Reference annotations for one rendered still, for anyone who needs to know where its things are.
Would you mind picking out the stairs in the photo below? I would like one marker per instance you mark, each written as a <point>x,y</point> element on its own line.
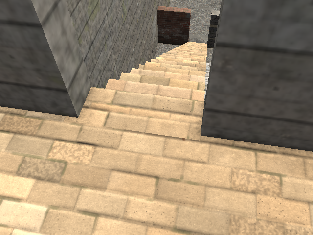
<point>178,73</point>

